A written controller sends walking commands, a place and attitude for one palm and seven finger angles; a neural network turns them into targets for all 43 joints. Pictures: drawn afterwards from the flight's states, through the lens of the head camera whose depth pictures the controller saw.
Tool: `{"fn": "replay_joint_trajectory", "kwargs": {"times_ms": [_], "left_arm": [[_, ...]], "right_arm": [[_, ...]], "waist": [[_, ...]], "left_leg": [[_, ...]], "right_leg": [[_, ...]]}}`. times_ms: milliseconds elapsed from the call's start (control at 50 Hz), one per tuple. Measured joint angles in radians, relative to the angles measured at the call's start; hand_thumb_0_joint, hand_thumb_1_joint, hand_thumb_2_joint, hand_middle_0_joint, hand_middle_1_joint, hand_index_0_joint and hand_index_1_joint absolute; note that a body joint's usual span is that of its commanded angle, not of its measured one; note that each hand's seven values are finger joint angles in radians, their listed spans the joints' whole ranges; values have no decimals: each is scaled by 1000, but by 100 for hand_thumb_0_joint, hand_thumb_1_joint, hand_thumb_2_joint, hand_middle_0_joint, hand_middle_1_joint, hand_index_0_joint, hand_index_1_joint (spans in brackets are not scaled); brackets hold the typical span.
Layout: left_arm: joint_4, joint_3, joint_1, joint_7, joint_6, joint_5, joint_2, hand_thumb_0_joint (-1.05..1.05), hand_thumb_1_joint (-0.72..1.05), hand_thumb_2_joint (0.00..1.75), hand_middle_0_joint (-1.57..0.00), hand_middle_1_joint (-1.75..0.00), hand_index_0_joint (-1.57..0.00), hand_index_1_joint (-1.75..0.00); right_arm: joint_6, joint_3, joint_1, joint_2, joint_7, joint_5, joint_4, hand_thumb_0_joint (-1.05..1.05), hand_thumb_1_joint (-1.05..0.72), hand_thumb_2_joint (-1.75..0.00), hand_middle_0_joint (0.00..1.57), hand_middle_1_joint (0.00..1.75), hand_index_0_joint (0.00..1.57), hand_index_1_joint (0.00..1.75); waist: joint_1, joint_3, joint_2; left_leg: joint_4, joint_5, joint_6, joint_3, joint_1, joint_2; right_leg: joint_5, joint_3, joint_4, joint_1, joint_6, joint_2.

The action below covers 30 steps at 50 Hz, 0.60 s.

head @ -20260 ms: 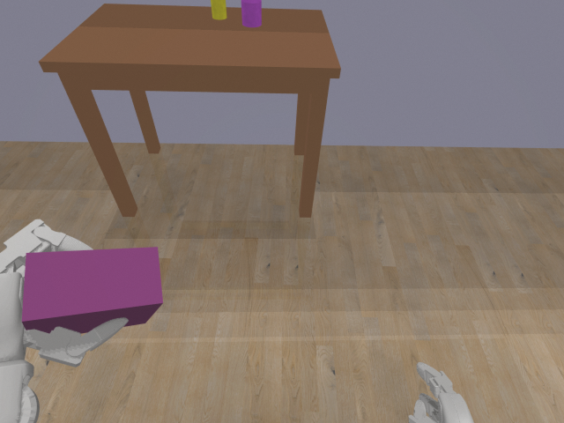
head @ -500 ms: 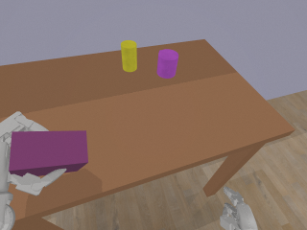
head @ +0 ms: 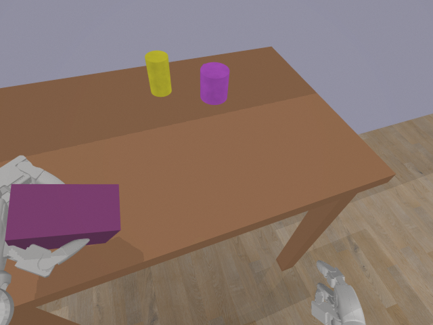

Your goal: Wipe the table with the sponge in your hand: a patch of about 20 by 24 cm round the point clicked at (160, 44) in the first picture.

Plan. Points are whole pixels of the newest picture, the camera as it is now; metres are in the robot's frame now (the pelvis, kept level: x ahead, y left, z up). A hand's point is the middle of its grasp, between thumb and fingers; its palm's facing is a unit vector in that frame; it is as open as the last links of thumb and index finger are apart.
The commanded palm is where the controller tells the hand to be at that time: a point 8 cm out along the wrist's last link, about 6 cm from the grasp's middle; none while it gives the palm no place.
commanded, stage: shuffle to correct the standing spot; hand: left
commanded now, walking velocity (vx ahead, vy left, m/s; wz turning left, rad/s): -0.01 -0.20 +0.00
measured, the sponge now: (81, 217) +0.23 +0.21 +0.14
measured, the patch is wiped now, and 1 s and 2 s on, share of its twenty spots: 0.00 0.00 0.00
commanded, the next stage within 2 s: come to a stop and stand still in 1.50 s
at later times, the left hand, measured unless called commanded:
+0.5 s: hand (67, 219) +0.22 +0.22 +0.16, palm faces +0.32 -0.86 -0.40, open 9.9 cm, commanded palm +0.16 +0.26 +0.17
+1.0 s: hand (62, 226) +0.21 +0.22 +0.15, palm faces +0.33 -0.86 -0.38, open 9.9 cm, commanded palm +0.15 +0.26 +0.17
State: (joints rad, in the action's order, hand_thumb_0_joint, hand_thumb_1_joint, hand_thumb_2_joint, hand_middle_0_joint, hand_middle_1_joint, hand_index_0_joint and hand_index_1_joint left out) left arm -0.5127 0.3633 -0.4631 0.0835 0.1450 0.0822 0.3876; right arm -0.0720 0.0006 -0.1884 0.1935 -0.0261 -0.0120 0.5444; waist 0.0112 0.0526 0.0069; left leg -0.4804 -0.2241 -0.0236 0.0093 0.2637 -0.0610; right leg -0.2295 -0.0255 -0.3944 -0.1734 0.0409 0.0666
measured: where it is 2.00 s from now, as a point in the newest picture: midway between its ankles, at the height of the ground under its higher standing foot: outside the picture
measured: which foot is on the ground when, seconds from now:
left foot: down 0.00-1.00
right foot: down 0.00-1.00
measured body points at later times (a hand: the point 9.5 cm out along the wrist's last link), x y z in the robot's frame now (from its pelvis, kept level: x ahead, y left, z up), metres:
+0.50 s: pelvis +0.00 -0.02 -0.01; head +0.03 -0.01 +0.44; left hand +0.19 +0.26 +0.18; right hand +0.17 -0.26 -0.09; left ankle +0.02 +0.13 -0.74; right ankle -0.01 -0.09 -0.74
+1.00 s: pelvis -0.01 -0.02 -0.01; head +0.02 -0.01 +0.44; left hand +0.18 +0.26 +0.18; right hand +0.18 -0.25 -0.08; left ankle +0.02 +0.13 -0.74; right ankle -0.01 -0.09 -0.74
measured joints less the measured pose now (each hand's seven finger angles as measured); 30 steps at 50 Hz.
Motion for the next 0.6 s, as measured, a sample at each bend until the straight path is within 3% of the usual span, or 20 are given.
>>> {"fn": "replay_joint_trajectory", "kwargs": {"times_ms": [240, 600], "left_arm": [[-18, -4, -17, 0, -22, 18, -4, -1, -49, 104, -74, -135, -76, -135], [-42, 8, -26, -2, -24, 20, 12, -1, -49, 104, -74, -135, -76, -135]], "right_arm": [[13, 26, -11, 27, -14, -2, 8, 1, -91, -90, 20, 30, 20, 30], [14, 6, -11, -1, -6, -1, 7, 1, -90, -90, 20, 30, 20, 30]], "waist": [[-14, -2, -8], [-11, 13, 0]], "left_leg": [[-66, -34, -22, -20, 30, -28], [-67, -32, -30, -25, 31, -27]], "right_leg": [[-38, -18, -67, -29, 34, 29], [-44, -23, -80, -33, 36, 28]]}}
